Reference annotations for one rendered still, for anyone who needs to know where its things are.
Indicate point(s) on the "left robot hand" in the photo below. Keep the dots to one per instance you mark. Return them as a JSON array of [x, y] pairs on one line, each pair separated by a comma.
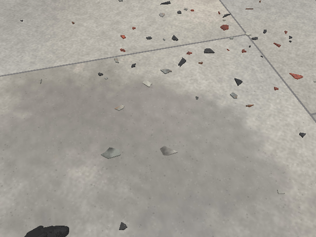
[[49, 231]]

